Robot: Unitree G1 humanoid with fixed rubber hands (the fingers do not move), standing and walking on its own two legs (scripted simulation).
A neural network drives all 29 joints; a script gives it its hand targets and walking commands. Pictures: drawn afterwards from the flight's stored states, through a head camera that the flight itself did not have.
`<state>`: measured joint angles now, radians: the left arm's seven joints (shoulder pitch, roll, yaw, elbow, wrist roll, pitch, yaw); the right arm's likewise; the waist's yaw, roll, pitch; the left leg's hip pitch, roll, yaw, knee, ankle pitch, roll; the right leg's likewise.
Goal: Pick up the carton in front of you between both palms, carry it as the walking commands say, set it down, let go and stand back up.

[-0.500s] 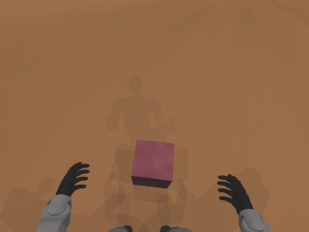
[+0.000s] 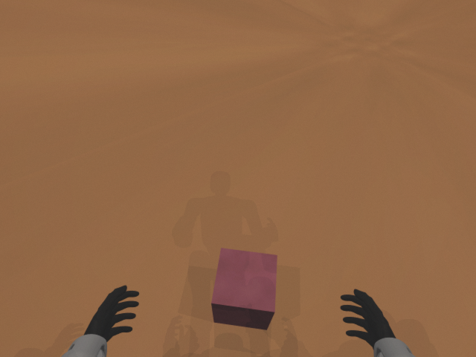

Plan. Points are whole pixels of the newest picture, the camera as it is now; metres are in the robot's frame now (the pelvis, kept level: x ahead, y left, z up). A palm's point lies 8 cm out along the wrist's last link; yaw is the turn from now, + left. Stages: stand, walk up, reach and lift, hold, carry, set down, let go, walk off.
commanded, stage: let go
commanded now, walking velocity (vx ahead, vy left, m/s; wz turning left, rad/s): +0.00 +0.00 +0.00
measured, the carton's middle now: (244, 289) +0.43 -0.03 -0.65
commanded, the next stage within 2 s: stand in 0.08 s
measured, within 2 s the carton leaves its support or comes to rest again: neither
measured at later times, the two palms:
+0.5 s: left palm (68, 346) +0.14 +0.28 -0.08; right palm (411, 350) +0.15 -0.29 -0.09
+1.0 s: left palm out of the picture +0.12 +0.29 -0.09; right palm out of the picture +0.13 -0.30 -0.09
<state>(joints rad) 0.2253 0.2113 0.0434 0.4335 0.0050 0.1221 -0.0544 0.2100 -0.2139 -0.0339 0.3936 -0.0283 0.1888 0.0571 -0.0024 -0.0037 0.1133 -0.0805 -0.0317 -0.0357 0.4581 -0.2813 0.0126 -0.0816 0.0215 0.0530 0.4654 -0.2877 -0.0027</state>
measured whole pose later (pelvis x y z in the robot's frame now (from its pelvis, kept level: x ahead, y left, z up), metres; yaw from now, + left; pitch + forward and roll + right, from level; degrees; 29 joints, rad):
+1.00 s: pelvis +0.01 -0.01 +0.00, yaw +1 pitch -2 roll +0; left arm 0.16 0.35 0.03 0.87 0.03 0.00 0.02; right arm 0.15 -0.36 -0.01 0.88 -0.03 -0.01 -0.03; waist 0.00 0.01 0.01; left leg -0.12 -0.02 -0.05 0.42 -0.27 0.00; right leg -0.12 0.03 0.04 0.41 -0.27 -0.02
